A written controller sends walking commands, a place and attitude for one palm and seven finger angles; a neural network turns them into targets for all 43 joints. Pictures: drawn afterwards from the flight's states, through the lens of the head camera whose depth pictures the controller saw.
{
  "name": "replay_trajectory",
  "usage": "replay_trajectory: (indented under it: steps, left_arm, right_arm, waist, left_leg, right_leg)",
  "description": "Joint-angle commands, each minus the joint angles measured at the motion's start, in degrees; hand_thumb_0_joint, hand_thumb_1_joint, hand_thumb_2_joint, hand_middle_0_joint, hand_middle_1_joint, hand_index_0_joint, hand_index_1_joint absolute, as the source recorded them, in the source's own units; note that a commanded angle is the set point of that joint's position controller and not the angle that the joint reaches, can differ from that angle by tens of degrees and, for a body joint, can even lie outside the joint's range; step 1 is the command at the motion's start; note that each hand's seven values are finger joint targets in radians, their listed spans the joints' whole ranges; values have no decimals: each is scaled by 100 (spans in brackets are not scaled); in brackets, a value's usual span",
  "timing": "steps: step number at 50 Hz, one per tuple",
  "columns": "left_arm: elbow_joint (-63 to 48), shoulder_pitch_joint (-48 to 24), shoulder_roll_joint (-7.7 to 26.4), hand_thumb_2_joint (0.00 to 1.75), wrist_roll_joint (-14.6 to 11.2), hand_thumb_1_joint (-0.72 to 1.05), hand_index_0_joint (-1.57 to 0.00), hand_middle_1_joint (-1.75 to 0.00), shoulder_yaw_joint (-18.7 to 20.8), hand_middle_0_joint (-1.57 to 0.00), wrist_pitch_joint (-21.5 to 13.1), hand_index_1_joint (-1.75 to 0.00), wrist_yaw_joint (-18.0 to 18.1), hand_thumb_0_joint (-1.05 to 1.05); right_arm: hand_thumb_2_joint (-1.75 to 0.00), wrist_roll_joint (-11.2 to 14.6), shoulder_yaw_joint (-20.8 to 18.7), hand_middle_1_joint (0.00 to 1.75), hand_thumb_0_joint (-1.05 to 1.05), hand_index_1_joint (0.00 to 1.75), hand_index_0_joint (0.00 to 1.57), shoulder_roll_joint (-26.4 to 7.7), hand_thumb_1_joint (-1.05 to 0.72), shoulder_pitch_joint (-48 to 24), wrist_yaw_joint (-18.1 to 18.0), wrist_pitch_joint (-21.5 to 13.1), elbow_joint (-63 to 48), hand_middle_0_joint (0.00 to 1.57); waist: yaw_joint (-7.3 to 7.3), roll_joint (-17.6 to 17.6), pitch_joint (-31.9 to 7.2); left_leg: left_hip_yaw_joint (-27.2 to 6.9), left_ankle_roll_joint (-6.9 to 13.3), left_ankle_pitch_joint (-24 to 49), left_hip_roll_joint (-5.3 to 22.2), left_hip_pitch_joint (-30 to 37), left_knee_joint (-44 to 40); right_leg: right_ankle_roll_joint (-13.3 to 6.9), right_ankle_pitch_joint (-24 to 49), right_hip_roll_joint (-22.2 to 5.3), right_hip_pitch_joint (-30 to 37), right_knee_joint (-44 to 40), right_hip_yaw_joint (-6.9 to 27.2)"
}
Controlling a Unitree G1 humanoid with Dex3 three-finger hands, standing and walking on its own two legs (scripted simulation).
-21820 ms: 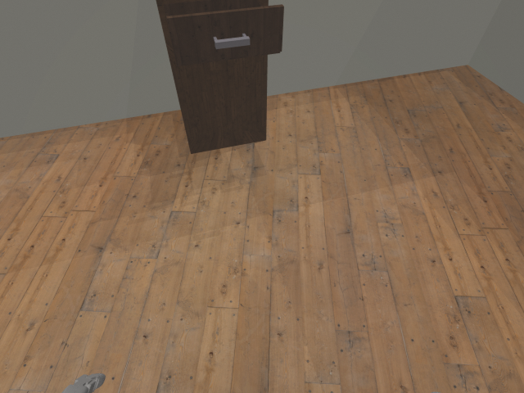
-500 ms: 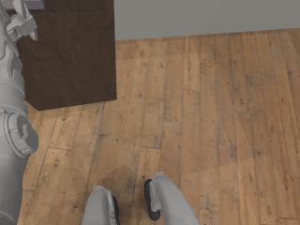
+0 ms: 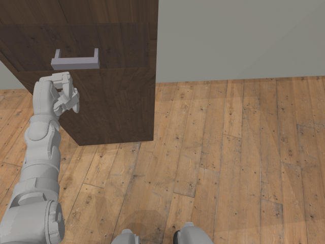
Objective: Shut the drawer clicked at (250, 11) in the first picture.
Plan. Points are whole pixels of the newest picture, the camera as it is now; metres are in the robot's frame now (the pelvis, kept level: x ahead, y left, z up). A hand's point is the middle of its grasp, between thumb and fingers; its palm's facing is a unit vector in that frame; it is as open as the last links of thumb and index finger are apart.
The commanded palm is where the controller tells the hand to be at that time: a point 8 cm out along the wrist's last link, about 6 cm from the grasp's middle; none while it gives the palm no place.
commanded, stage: draw the hand back to the body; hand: left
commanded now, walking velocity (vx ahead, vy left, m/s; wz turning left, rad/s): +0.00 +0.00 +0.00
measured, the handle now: (77, 57) +0.60 +0.22 +0.02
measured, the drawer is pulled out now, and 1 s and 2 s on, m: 0.00 0.00 0.00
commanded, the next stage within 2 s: step back with the hand held close in 1.12 s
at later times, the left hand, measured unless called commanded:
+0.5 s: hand (28, 151) +0.29 +0.21 +0.13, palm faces +0.27 -0.93 -0.27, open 3.2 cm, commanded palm +0.24 +0.26 +0.16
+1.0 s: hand out of the picture +0.16 +0.23 +0.21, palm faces +0.43 -0.80 -0.42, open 3.2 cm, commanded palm +0.11 +0.27 +0.23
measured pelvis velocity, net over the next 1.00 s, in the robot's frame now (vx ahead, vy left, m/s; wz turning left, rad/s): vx -0.01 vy -0.02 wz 0.04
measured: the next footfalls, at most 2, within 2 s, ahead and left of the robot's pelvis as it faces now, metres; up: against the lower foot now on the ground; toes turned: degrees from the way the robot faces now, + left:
none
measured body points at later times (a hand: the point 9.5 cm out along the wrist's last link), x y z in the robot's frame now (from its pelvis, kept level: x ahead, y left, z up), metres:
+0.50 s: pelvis +0.00 -0.01 +0.05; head +0.01 -0.03 +0.49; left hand +0.27 +0.26 +0.15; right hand +0.19 -0.23 -0.05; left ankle -0.04 +0.09 -0.69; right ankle -0.01 -0.13 -0.69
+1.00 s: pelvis -0.01 -0.02 +0.05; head -0.03 -0.05 +0.50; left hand +0.13 +0.27 +0.24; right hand +0.18 -0.23 -0.04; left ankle -0.04 +0.09 -0.69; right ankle -0.01 -0.13 -0.69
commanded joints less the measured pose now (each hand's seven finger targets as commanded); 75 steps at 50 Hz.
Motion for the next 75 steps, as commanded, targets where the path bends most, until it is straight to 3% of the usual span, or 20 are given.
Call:
replay_trajectory:
  steps: [1, 4, 12, 13, 16, 21, 27, 34, 42, 45, 50, 54, 58, 62, 63, 64, 65, 67, 70, 75]
  left_arm:
    - [-2038, -1343, 1069, 90, -232, 90, -140, -160, 45, -140, -398, -160, 143, 0]
    - [-2290, -785, 796, 90, -284, 90, -140, -160, -195, -140, -323, -160, 38, 0]
    - [-3304, 495, 549, 90, -592, 90, -140, -160, -265, -140, 139, -160, -198, 0]
    - [-3940, 561, 1146, 90, 167, 90, -140, -160, -432, -140, 297, -160, 440, 0]
    - [-4197, 1401, 499, 90, 323, 90, -140, -160, -811, -140, 734, -160, 1139, 0]
    - [-4820, 1792, 692, 90, 469, 90, -140, -160, -587, -140, 982, -160, 1538, 0]
    - [-5803, 2778, 507, 90, 500, 90, -140, -160, -657, -140, 1079, -160, 1601, 0]
    - [-6588, 3973, 647, 90, 503, 90, -140, -160, -253, -140, 1105, -160, 1590, 0]
    - [-7792, 5309, 751, 90, 488, 90, -140, -160, 140, -140, 980, -160, 1648, 0]
    - [-8157, 5712, 794, 90, 506, 90, -140, -160, 265, -140, 919, -160, 1681, 0]
    - [-7937, 5877, 562, 90, 543, 90, -140, -160, 152, -140, 886, -160, 1698, 0]
    - [-7881, 5711, 639, 90, 569, 90, -140, -160, 206, -140, 827, -160, 1735, 0]
    - [-8084, 5789, 701, 90, 589, 90, -140, -160, 286, -140, 774, -160, 1775, 0]
    - [-8101, 5824, 696, 90, 584, 90, -140, -160, 313, -140, 794, -160, 1766, 0]
    - [-8365, 5329, 1321, 90, 541, 90, -140, -160, 1069, -140, 537, -160, 1785, 0]
    - [-8148, 5359, 1343, 90, 590, 90, -140, -160, 1126, -140, 435, -160, 1772, 0]
    - [-7689, 6063, 829, 90, 601, 90, -140, -160, 771, -140, 456, -160, 1728, 0]
    - [-7743, 6447, 583, 90, 606, 90, -140, -160, 523, -140, 426, -160, 1684, 0]
    - [-7992, 6673, 675, 90, 621, 90, -140, -160, 554, -140, 376, -160, 1714, 0]
    - [-8337, 6935, 990, 90, 602, 90, -140, -160, 883, -140, 345, -160, 1810, 0]
  right_arm:
    - [-90, 57, -402, 30, 0, 30, 20, -857, -90, 569, -135, -326, -367, 20]
    - [-90, 106, -384, 30, 0, 30, 20, -827, -90, 340, -172, -447, -391, 20]
    - [-90, 222, -300, 30, 0, 30, 20, -755, -90, -427, -324, -778, -671, 20]
    - [-90, 200, -384, 30, 0, 30, 20, -713, -90, -849, -397, -691, -741, 20]
    - [-90, 193, -286, 30, 0, 30, 20, -613, -90, -1124, -521, -665, -789, 20]
    - [-90, 160, -170, 30, 0, 30, 20, -558, -90, -1514, -681, -715, -712, 20]
    - [-90, 65, -107, 30, 0, 30, 20, -484, -90, -1712, -675, -939, -675, 20]
    - [-90, -31, -140, 30, 0, 30, 20, -474, -90, -1821, -638, -1053, -622, 20]
    - [-90, -79, -198, 30, 0, 30, 20, -401, -90, -1822, -614, -1309, -652, 20]
    - [-90, -61, -210, 30, 0, 30, 20, -388, -90, -1804, -621, -1432, -660, 20]
    - [-90, -50, -248, 30, 0, 30, 20, -404, -90, -1740, -673, -1535, -557, 20]
    - [-90, -54, -268, 30, 0, 30, 20, -423, -90, -1738, -725, -1590, -519, 20]
    - [-90, -82, -246, 30, 0, 30, 20, -389, -90, -1739, -717, -1670, -523, 20]
    - [-90, -92, -229, 30, 0, 30, 20, -359, -90, -1748, -706, -1707, -517, 20]
    - [-90, -72, -249, 30, 0, 30, 20, -513, -90, -1653, -671, -1526, -678, 20]
    - [-90, -90, -250, 30, 0, 30, 20, -417, -90, -1624, -681, -1431, -593, 20]
    - [-90, -107, -292, 30, 0, 30, 20, -398, -90, -1627, -674, -1332, -538, 20]
    - [-90, -128, -346, 30, 0, 30, 20, -465, -90, -1627, -616, -1182, -601, 20]
    - [-90, -104, -388, 30, 0, 30, 20, -490, -90, -1694, -628, -1070, -713, 20]
    - [-90, -59, -452, 30, 0, 30, 20, -454, -90, -1749, -677, -938, -912, 20]
  waist:
    - [89, 386, -2610]
    - [150, 514, -2282]
    - [391, 95, -1686]
    - [636, 55, -1729]
    - [577, -81, -1074]
    - [722, -162, -662]
    - [836, 83, -299]
    - [934, 18, 151]
    - [1014, -78, 170]
    - [1032, 203, 355]
    - [956, -169, 849]
    - [982, -146, 774]
    - [1063, 24, 426]
    - [1075, 102, 539]
    - [780, -179, 1140]
    - [782, -241, 1204]
    - [747, -356, 1077]
    - [720, -209, 597]
    - [734, 119, 104]
    - [800, -2, -370]
  left_leg:
    - [-280, -65, 4096, -73, 2147, -630]
    - [-237, -76, 4160, -80, 2337, -808]
    - [-246, -104, 3575, -122, 2592, -1368]
    - [-185, -43, 3346, -179, 2833, -1620]
    - [-157, -50, 2717, -145, 3039, -2089]
    - [-130, -10, 2441, -165, 3441, -2651]
    - [-105, -26, 2817, -162, 3987, -3054]
    - [-73, -17, 2730, -170, 4051, -3231]
    - [-89, 4, 2683, -157, 4122, -3178]
    - [-107, -30, 2547, -146, 4067, -3173]
    - [-118, -1, 2118, -118, 3956, -3179]
    - [-146, 30, 1875, -141, 3985, -3194]
    - [-157, 17, 2203, -156, 4035, -3181]
    - [-163, -21, 2322, -151, 4001, -3207]
    - [-240, 87, 1829, -95, 3500, -3088]
    - [-326, 71, 1616, -134, 3443, -3050]
    - [-288, 68, 1760, -106, 3566, -2978]
    - [-254, 68, 2122, -49, 3637, -3034]
    - [-266, 64, 2654, 33, 3617, -3174]
    - [-387, 31, 3281, 106, 3350, -3123]
  right_leg:
    - [-75, 3261, 142, 2170, -342, 53]
    - [-90, 3275, 95, 2300, -467, 42]
    - [-90, 3012, 8, 2859, -862, -44]
    - [-151, 2705, -161, 3174, -1190, 200]
    - [-153, 2301, -144, 3337, -1570, 139]
    - [-161, 2109, -160, 3859, -2049, 158]
    - [-163, 2314, -142, 4245, -2465, 131]
    - [-154, 2220, -121, 4432, -2785, 176]
    - [-116, 2133, -149, 4465, -2867, 219]
    - [-136, 1961, -150, 4356, -2890, 249]
    - [-112, 1402, -146, 3966, -3011, 252]
    - [-120, 1040, -171, 3951, -3070, 289]
    - [-141, 1476, -191, 4252, -2884, 267]
    - [-149, 1644, -167, 4286, -2882, 257]
    - [-172, 1702, -449, 3581, -3276, 998]
    - [-216, 1470, -566, 3498, -3423, 1031]
    - [-211, 1479, -604, 3404, -3428, 1003]
    - [-162, 1888, -591, 3661, -3207, 820]
    - [-90, 2532, -510, 3996, -2776, 561]
    - [-30, 3183, -435, 4334, -2272, 436]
